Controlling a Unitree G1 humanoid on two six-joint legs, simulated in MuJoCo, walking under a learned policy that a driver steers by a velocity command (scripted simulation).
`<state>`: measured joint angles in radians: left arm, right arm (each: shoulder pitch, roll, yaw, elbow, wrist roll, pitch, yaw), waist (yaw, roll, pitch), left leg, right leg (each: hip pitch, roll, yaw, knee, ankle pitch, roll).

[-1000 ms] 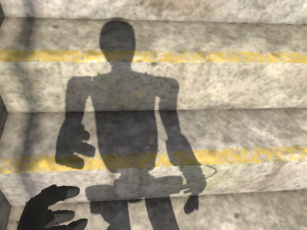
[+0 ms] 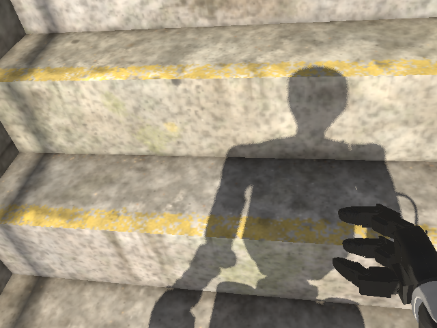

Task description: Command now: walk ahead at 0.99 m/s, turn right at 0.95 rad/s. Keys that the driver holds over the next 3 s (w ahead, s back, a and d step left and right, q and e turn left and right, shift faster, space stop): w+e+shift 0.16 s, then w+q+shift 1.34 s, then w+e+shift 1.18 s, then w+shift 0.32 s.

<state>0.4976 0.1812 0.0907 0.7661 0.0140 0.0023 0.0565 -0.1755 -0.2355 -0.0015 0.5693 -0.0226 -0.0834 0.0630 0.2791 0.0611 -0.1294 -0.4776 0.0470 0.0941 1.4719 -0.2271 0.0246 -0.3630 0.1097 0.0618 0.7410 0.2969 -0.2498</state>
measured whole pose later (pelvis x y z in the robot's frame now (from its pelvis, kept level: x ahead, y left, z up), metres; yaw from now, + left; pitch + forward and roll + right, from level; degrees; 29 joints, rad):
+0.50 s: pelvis +0.03 -0.17 +0.08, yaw -10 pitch +5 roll +3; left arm -0.02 0.20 0.00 0.50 -0.01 -0.08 0.02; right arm 0.16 -0.27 -0.09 0.90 -0.04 -0.02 -0.10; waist 0.07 0.05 -0.05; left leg -0.71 0.00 -0.13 1.07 -0.48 0.15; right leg -0.85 -0.12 0.17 1.33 -0.08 0.02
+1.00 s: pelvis -0.03 -0.22 +0.06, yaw +5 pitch +3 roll +0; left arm -0.19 0.10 -0.07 0.39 0.01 -0.02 -0.01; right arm 0.35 -0.18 -0.05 0.71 -0.05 0.04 -0.08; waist -0.16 0.04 0.03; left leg -0.83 -0.25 -0.03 1.19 -0.41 0.12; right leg -0.58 0.08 0.02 1.38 -0.19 0.01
